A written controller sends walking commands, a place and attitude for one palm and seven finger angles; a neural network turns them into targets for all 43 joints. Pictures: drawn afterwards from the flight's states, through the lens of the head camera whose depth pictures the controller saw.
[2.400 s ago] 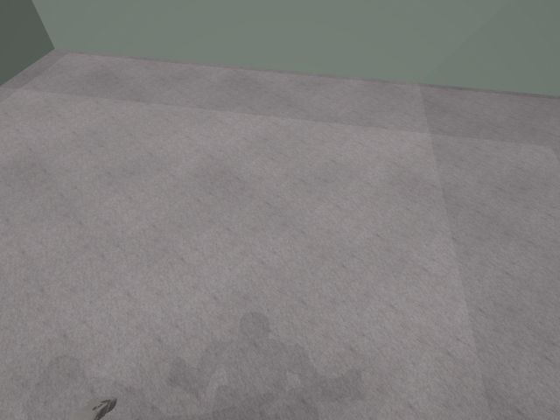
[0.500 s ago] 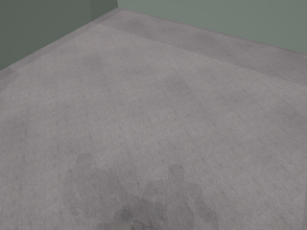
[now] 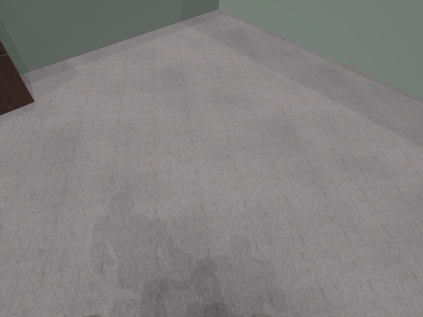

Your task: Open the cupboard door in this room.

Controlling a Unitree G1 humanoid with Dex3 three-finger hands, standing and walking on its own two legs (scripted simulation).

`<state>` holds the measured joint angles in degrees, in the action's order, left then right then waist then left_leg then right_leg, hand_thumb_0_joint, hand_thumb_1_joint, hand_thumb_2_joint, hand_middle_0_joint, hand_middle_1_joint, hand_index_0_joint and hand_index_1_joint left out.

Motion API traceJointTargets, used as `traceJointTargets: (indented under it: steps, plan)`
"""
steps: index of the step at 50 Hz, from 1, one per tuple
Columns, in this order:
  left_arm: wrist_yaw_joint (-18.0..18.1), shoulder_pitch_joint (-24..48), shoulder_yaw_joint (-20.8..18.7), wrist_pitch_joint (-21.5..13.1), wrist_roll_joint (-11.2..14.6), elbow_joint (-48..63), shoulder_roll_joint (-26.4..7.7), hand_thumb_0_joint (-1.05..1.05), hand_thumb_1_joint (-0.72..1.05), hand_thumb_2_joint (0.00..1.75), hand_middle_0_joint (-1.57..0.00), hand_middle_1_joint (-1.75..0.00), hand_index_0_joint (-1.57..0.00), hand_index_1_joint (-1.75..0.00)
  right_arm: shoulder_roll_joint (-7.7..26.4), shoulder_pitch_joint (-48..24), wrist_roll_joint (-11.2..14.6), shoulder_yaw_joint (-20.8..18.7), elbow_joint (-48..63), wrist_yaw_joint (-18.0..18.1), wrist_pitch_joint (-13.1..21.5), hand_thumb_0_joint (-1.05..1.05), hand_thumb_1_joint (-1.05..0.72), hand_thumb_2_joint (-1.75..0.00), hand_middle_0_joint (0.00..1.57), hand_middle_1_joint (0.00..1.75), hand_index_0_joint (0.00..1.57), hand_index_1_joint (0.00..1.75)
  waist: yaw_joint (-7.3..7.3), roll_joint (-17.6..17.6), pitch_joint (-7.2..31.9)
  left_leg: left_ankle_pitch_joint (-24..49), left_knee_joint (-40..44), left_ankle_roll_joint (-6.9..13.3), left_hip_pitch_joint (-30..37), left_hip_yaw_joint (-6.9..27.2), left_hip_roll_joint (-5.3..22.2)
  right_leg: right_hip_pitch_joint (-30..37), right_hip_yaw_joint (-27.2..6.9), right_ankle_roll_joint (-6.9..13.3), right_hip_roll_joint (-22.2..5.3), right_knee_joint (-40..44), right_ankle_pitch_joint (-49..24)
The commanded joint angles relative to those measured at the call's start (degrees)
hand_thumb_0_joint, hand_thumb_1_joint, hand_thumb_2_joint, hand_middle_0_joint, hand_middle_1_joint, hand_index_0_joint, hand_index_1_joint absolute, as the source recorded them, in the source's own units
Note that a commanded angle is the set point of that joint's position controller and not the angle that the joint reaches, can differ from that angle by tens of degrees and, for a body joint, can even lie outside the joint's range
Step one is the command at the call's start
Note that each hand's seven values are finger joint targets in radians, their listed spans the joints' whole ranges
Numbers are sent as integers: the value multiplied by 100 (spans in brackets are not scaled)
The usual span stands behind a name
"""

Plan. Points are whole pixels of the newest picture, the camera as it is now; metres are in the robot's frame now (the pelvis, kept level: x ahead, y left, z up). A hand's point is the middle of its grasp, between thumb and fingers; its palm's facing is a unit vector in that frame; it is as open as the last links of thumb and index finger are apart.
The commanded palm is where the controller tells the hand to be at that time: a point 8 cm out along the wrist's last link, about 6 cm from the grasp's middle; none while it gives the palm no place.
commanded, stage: turn or walk to find it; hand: left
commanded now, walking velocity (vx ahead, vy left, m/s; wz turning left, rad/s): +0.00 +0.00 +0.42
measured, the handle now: out of the picture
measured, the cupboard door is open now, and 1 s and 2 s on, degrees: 0 0 0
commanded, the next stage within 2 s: stand and wait in 0.42 s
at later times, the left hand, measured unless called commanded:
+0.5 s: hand out of the picture +0.00 +0.15 -0.15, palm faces +0.24 -0.93 -0.27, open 7.4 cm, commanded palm none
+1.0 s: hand out of the picture -0.13 +0.16 -0.19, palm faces +0.31 -0.93 -0.20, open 7.4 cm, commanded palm none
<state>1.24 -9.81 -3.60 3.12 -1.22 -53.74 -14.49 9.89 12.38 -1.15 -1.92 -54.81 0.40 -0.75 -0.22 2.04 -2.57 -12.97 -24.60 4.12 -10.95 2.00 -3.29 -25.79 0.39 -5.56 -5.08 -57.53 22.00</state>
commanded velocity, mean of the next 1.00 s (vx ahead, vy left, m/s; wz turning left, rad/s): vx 0.00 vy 0.00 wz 0.21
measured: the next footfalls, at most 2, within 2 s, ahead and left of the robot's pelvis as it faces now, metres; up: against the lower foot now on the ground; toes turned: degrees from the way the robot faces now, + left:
right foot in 0.22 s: +0.03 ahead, -0.14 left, +0.00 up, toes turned +4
left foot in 0.68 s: -0.06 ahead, +0.10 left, +0.00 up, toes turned +19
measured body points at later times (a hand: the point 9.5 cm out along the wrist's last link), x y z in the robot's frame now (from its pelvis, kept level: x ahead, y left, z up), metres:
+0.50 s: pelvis -0.03 -0.05 +0.00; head -0.01 -0.08 +0.45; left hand -0.02 +0.20 -0.13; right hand +0.04 -0.31 -0.16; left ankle -0.09 +0.10 -0.66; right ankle -0.01 -0.14 -0.74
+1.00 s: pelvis -0.07 -0.01 -0.01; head -0.07 +0.00 +0.44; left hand -0.14 +0.21 -0.17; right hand +0.07 -0.20 -0.15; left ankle -0.10 +0.09 -0.74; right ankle -0.04 -0.14 -0.74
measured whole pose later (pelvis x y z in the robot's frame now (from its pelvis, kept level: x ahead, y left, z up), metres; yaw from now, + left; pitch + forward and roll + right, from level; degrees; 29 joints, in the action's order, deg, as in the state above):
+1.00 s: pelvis -0.07 -0.01 -0.01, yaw +15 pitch -2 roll +1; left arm 1.8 -17.2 -0.7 1.7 -1.2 -63.2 -9.9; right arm 8.1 9.2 -0.8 -1.0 -59.9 1.7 0.3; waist 1.9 2.4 -1.4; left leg -14.0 -25.6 2.3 -9.5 -4.6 -2.1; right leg -12.4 2.4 -2.8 -5.2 -32.7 19.0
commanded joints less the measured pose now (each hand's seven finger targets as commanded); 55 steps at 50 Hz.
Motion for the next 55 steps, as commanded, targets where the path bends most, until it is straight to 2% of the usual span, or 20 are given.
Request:
traceJointTargets:
  steps: [1,7,9,10,11,12,15,18,28,32,33,34,35,36,38,46,49,51,54,55]
  plan:
    - [14,257,-90,-96,38,547,-306,0,90,90,-20,-30,-20,-30,1241,385,-23,-370,251,98,37,0,-90,-90,20,30,20,30,-198,-956,161,2273,623,683,384,1718,1573,-229,-28,16,106,443,198]
    - [55,16,-59,-178,89,604,-237,0,90,90,-20,-30,-20,-30,1278,297,-44,-411,312,78,-8,0,-90,-90,20,30,20,30,-73,-939,484,2565,237,604,50,2045,1401,855,10,205,421,2035,-2]
    - [82,-307,-76,-253,100,547,-305,0,90,90,-20,-30,-20,-30,1229,245,12,-412,324,56,-12,0,-90,-90,20,30,20,30,113,-751,708,2153,-141,301,-337,1900,1129,1767,24,238,354,3353,-973]
    - [108,-460,-112,-319,61,513,-574,0,90,90,-20,-30,-20,-30,1032,298,66,-394,328,19,-2,0,-90,-90,20,30,20,30,156,-172,809,1243,-604,-18,-984,1590,842,2609,-440,339,-170,3922,-1470]
    - [159,-554,-214,-373,-19,511,-1066,0,90,90,-20,-30,-20,-30,635,444,92,-324,430,3,12,0,-90,-90,20,30,20,30,144,1392,863,-1087,-1801,-479,-2145,535,-5,3300,-1888,875,-1680,4087,-2292]
    - [131,-613,-181,-334,15,547,-1143,0,90,90,-20,-30,-20,-30,861,360,7,-410,469,41,-46,0,-90,-90,20,30,20,30,210,1230,707,-2119,-2885,-567,-2121,303,-80,2476,-2006,1374,-2275,4010,-2859]
    - [134,220,-97,-297,42,741,-629,0,90,90,-20,-30,-20,-30,873,477,-25,-465,146,-72,-261,0,-90,-90,20,30,20,30,-185,562,-122,-1116,-4295,-602,-1899,305,288,1047,-1026,1218,-1372,4378,-1023]
    - [99,43,-43,-374,37,668,-475,0,90,90,-20,-30,-20,-30,759,608,-32,-412,31,-117,-274,0,-90,-90,20,30,20,30,-179,591,-82,-613,-4494,-748,-2045,54,374,1388,-287,1133,-1048,4206,-1475]
    - [91,-960,-94,-365,-81,78,-701,0,90,90,-20,-30,-20,-30,521,-213,52,-216,91,-54,-182,0,-90,-90,20,30,20,30,285,965,208,-1345,-2144,-743,-1215,-403,442,1954,-301,1454,-1288,3750,-3052]
    - [101,-762,-66,-327,-17,-132,-669,0,90,90,-20,-30,-20,-30,461,322,82,-143,-180,4,-48,0,-90,-90,20,30,20,30,-28,875,489,-77,-173,-645,188,-614,370,1548,-12,1065,-1005,3203,-2839]
    - [101,-755,-33,-302,36,-147,-482,0,90,90,-20,-30,-20,-30,644,517,74,-157,-258,14,30,0,-90,-90,20,30,20,30,-114,303,616,587,439,-575,752,-379,636,1284,201,816,-739,2735,-2384]
    - [81,-969,41,-263,80,-114,-152,0,90,90,-20,-30,-20,-30,1068,515,32,-224,-245,41,106,0,-90,-90,20,30,20,30,-44,-999,725,1666,589,-243,1191,793,1664,504,509,480,-222,2115,-920]
    - [86,-932,126,-232,70,-124,9,0,90,90,-20,-30,-20,-30,1290,382,44,-239,-202,67,72,0,-90,-90,20,30,20,30,-29,-1726,515,2505,738,180,869,1249,2299,283,518,330,-7,1500,855]
    - [100,-853,113,-190,39,-167,-32,0,90,90,-20,-30,-20,-30,1221,185,-5,-203,-176,83,36,0,-90,-90,20,30,20,30,-17,-1308,239,1927,817,479,213,1012,2349,505,299,371,-17,1043,1050]
    - [79,-736,123,-98,8,-425,-28,0,90,90,-20,-30,-20,-30,870,-120,-2,-86,-232,199,93,0,-90,-90,20,30,20,30,52,-1498,-238,2032,990,412,-156,755,1930,449,46,338,-67,708,625]
    - [46,-926,239,-173,29,-713,216,0,90,90,-20,-30,-20,-30,779,70,29,-109,-425,212,128,0,-90,-90,20,30,20,30,21,-807,19,2321,705,443,386,436,1658,939,223,251,28,2126,75]
    - [78,-1201,210,-240,20,-839,140,0,90,90,-20,-30,-20,-30,740,-47,79,-121,-429,185,103,0,-90,-90,20,30,20,30,172,-605,77,1726,348,175,23,461,1378,1577,295,245,20,3306,-997]
    - [114,-1170,141,-306,-4,-796,-174,0,90,90,-20,-30,-20,-30,532,-81,118,-99,-371,126,81,0,-90,-90,20,30,20,30,135,-37,-4,761,-34,-175,-559,164,924,1859,-264,449,-521,3620,-1608]
    - [92,-818,136,-341,12,-725,-287,0,90,90,-20,-30,-20,-30,359,63,59,-86,-417,88,-13,0,-90,-90,20,30,20,30,-16,1068,-85,-181,-290,-388,-72,-252,531,923,-647,874,-913,4058,-697]
    - [94,-686,153,-325,14,-696,-223,0,90,90,-20,-30,-20,-30,375,183,47,-81,-480,85,-24,0,-90,-90,20,30,20,30,-74,956,-176,-101,-249,-373,71,-212,572,712,-553,875,-827,4093,-391]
